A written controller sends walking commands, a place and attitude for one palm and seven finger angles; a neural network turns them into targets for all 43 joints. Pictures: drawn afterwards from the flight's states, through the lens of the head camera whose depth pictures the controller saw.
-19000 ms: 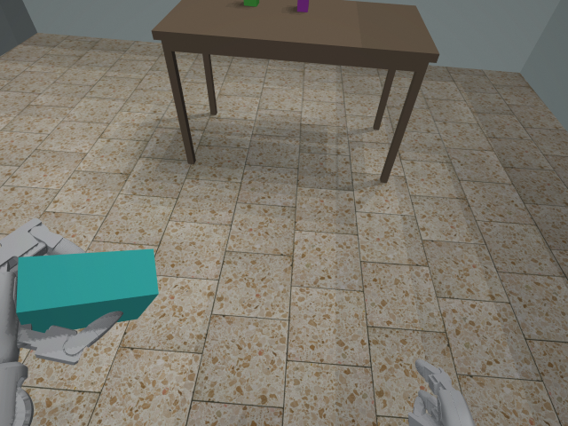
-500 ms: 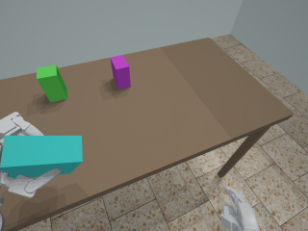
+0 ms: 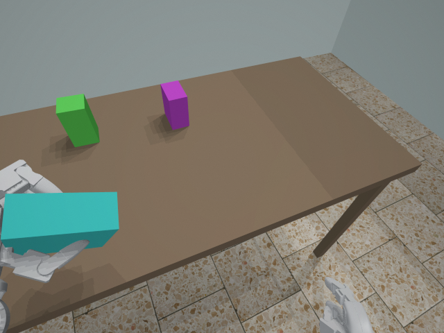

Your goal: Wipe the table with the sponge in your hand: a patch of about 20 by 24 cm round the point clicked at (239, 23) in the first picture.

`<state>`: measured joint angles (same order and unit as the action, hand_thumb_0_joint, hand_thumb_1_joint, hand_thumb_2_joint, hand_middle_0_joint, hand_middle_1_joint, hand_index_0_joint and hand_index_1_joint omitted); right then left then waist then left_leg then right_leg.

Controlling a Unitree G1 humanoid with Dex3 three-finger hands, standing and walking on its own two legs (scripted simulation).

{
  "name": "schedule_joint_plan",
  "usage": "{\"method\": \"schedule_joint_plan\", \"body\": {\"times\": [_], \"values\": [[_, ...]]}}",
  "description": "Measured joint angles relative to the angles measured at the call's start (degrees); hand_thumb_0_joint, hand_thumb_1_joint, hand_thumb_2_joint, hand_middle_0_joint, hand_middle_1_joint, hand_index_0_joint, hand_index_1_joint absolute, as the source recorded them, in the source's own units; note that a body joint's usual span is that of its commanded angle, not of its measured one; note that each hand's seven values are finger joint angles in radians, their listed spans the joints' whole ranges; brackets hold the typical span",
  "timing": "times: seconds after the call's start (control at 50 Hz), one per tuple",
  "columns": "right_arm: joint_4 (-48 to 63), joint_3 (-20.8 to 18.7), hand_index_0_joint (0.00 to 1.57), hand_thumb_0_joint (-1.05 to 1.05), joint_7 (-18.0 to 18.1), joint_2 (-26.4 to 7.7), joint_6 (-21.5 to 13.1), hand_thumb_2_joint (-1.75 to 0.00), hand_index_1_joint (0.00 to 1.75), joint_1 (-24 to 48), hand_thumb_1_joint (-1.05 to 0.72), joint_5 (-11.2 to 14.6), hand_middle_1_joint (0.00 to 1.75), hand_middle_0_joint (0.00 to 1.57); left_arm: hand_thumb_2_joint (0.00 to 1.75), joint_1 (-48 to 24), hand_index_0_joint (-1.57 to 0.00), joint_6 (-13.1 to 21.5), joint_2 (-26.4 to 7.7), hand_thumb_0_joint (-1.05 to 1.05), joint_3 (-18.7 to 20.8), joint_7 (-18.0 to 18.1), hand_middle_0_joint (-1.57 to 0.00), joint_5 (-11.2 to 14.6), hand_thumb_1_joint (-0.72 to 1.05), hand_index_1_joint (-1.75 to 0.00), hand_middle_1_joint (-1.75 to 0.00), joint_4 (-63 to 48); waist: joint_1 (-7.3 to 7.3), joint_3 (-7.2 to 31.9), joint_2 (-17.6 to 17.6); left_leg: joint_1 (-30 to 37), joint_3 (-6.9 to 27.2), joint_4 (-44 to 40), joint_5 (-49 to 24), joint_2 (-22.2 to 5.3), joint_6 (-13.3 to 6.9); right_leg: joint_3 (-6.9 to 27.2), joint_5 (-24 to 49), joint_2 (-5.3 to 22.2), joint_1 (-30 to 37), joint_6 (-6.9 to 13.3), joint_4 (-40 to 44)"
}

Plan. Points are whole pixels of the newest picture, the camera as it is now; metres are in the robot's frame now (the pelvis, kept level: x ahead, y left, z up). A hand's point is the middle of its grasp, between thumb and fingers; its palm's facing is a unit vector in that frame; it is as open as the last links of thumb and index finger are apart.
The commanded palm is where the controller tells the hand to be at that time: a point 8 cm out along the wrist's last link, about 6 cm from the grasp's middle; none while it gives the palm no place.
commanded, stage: shuffle to correct the standing spot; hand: left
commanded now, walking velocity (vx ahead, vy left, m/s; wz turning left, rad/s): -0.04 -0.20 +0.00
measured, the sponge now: (78, 224) +0.23 +0.21 +0.14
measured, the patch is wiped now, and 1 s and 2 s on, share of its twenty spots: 0.00 0.00 0.00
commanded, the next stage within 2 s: come to a stop and stand still in 1.20 s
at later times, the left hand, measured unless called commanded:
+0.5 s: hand (50, 222) +0.22 +0.23 +0.16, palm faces +0.33 -0.86 -0.38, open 9.2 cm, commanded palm +0.16 +0.27 +0.18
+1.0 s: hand (43, 229) +0.21 +0.24 +0.16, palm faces +0.34 -0.85 -0.40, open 9.2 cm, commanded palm +0.16 +0.28 +0.18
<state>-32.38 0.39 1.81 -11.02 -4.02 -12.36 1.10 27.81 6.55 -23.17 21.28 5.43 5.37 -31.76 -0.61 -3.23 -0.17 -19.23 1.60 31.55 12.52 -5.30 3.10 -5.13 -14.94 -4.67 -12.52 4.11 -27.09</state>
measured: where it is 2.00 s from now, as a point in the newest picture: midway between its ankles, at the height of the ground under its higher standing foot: outside the picture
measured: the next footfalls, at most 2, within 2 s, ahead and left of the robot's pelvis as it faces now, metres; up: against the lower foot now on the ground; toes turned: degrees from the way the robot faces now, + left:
none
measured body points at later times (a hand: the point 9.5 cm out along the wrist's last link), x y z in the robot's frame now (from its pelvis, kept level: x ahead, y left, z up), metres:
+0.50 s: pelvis +0.00 -0.01 +0.00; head +0.02 +0.01 +0.45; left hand +0.20 +0.28 +0.19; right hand +0.18 -0.24 -0.08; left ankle +0.05 +0.15 -0.73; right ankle +0.00 -0.07 -0.73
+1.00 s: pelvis +0.00 -0.01 +0.00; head +0.01 +0.00 +0.45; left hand +0.19 +0.28 +0.19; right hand +0.17 -0.23 -0.08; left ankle +0.05 +0.15 -0.73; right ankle +0.00 -0.07 -0.73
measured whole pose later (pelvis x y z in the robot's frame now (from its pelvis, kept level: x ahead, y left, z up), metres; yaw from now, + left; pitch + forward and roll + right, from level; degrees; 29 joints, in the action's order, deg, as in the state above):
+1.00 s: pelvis +0.00 -0.01 +0.00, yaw +0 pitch +0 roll -2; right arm -32.5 0.5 1.9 -11.4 -3.8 -12.2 1.3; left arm 28.5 5.9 -22.6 21.0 5.7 5.8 -31.0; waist -0.4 -1.9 -1.2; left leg -19.5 2.1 32.1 12.7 -5.5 3.0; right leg -5.7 -15.1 -5.0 -12.7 4.8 -27.7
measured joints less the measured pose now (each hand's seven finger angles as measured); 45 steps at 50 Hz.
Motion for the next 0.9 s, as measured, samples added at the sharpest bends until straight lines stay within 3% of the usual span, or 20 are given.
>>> {"method": "schedule_joint_plan", "body": {"times": [0.16,0.34,0.9], "values": [[0.18,0.27,0.21,0.01,-0.27,0.35,-0.16,-0.9,0.3,0.26,-0.91,-0.03,0.3,0.2,1.04,1.14,-0.82,0.17,-0.82,0.0,0.58,-0.31,-0.82,-0.01,-0.42,-1.4,-1.4,-0.24,0.01,-0.01,-0.83,0.5,0.13,-1.19,-0.51,-0.2,0.33,-0.11,0.55,-0.26,0.61,0.28,1.39],[0.03,-0.3,0.21,0.01,0.07,-0.72,0.33,-0.9,0.3,1.04,-0.91,0.34,0.3,0.2,1.04,1.02,-0.82,-0.68,0.48,0.0,-0.59,-0.29,-0.82,0.56,-0.42,-1.4,-1.4,0.67,0.26,0.77,-0.9,0.16,0.47,1.15,0.96,-0.4,0.14,-0.43,-1.09,-0.45,0.27,0.89,-1.13],[0.13,0.23,0.21,0.01,0.15,-0.11,0.27,-0.9,0.3,0.33,-0.91,0.1,0.3,0.2,1.04,1.5,-0.82,-0.48,-0.07,0.0,-0.12,-0.07,-0.82,0.44,-0.42,-1.4,-1.4,-0.1,0.37,0.82,-1.06,-0.05,0.4,-0.1,-0.31,-0.2,0.21,-0.41,0.08,-0.24,-0.05,0.48,-0.12]]}}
